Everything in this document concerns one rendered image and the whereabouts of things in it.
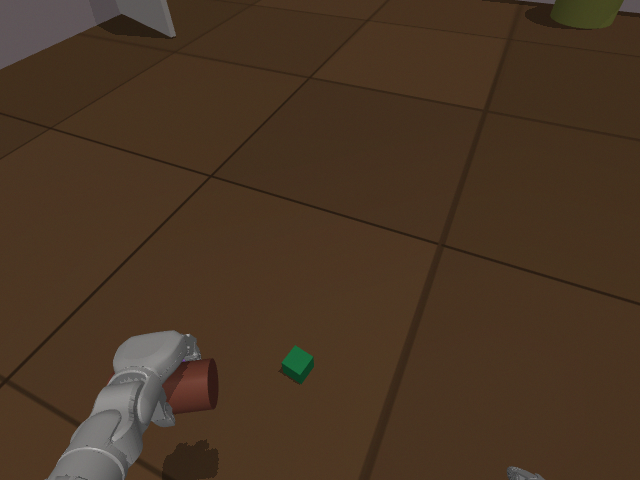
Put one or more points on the left robot hand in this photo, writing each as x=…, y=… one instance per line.
x=162, y=353

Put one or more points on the left robot arm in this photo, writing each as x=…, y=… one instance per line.
x=109, y=441

